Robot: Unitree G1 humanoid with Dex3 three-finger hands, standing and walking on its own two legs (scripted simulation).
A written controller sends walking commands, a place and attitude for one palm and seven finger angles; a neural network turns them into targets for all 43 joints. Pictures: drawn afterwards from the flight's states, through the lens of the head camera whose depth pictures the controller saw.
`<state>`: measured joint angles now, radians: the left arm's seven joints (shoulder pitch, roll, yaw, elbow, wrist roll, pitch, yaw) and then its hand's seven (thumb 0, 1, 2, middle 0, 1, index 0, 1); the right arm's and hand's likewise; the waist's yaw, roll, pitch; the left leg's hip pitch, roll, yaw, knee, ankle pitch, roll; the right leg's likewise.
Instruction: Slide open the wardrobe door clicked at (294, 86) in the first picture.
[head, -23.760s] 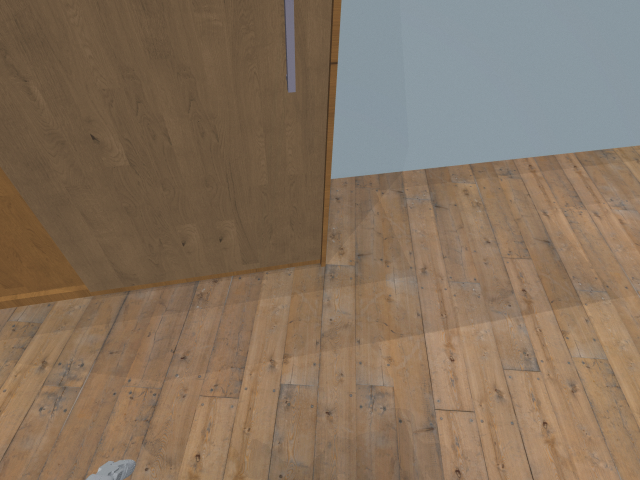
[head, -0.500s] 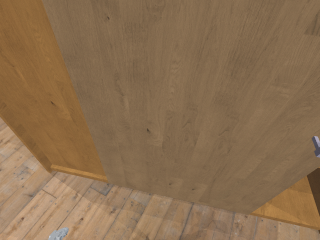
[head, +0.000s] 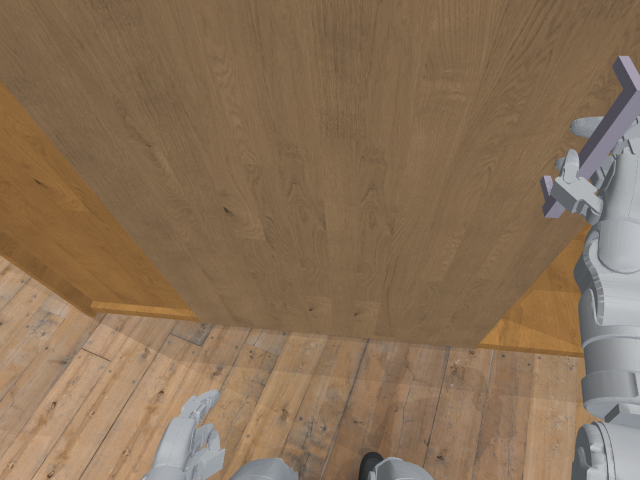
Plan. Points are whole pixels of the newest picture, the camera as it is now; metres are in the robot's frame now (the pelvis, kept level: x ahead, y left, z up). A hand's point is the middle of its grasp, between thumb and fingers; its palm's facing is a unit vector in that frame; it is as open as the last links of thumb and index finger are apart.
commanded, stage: stop walking and hold the door there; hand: right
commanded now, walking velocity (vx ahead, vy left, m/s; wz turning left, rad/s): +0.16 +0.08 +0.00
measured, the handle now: (583, 147) +0.47 -0.31 +0.12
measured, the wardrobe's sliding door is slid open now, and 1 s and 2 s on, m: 0.43 0.43 0.43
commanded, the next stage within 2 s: loosen the grip on the handle in 0.80 s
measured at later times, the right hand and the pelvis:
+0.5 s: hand (562, 181) +0.42 -0.27 +0.12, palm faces +0.40 +0.89 -0.20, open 5.8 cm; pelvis -0.01 +0.00 +0.00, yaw +2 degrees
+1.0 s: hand (569, 174) +0.43 -0.28 +0.12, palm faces +0.40 +0.90 -0.16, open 6.2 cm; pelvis -0.02 +0.01 -0.01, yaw +1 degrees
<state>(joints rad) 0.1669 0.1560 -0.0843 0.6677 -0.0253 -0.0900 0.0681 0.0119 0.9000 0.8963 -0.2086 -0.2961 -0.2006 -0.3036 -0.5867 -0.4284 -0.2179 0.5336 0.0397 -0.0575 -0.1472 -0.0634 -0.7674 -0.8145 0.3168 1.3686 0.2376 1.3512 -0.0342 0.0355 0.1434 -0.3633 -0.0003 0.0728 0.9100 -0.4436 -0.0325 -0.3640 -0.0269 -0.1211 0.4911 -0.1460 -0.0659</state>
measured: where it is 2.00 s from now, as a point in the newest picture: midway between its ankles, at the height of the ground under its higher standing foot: outside the picture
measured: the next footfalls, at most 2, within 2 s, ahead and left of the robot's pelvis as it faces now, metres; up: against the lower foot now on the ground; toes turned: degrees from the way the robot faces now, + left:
left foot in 0.30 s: -0.06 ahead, +0.12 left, +0.00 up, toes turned +3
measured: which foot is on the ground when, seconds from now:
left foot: up 0.00-0.28, down 0.30-1.00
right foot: down 0.00-1.00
